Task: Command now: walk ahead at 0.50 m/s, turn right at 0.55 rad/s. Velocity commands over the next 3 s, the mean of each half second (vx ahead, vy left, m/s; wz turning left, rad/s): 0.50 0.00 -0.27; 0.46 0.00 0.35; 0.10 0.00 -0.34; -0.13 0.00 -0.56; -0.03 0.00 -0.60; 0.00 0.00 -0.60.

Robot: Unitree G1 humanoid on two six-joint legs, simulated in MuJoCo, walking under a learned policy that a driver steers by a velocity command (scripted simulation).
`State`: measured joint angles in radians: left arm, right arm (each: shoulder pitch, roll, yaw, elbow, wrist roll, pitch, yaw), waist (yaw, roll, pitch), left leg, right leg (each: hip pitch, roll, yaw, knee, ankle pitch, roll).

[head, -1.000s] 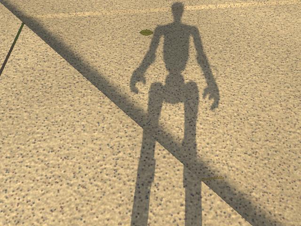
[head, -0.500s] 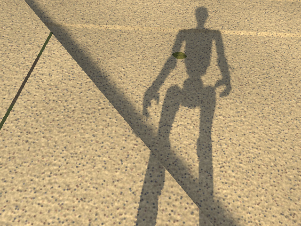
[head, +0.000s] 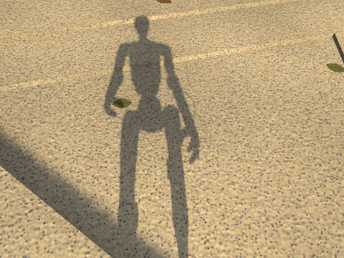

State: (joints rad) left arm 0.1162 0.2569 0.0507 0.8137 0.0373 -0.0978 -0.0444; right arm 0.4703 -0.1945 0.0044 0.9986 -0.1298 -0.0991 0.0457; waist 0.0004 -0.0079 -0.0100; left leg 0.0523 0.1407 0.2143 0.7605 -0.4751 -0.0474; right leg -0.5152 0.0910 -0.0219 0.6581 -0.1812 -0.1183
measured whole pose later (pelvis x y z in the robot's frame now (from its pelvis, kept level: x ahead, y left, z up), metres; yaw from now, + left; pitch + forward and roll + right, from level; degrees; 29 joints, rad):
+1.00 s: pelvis +0.58 +0.00 -0.12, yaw +5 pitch +2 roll -2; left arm 0.40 0.21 0.03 0.96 0.01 -0.07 0.01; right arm 0.21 -0.25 -0.05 0.77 0.01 -0.07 -0.04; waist 0.01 0.04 -0.03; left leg -0.82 0.05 -0.06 1.22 -0.17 -0.01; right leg -0.20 0.02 -0.03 0.42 -0.25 -0.01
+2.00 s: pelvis +0.63 +0.06 -0.12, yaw -26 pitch +0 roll +2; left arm 0.17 0.29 0.08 0.70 0.02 0.07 -0.03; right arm 0.19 -0.27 -0.06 0.76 -0.01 0.07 -0.01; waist 0.02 -0.02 0.07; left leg -0.32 -0.08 -0.05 0.70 -0.42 0.02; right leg -0.37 0.11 0.20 0.46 -0.08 -0.03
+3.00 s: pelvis +0.61 +0.02 -0.13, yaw -61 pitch +4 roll +2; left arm 0.20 0.29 0.06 0.62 -0.01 0.05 0.04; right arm 0.08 -0.26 -0.07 0.63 -0.01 0.00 -0.03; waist 0.03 0.02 0.01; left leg -0.53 -0.03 -0.12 0.82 -0.31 -0.08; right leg -0.36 0.12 0.21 0.62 -0.30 -0.05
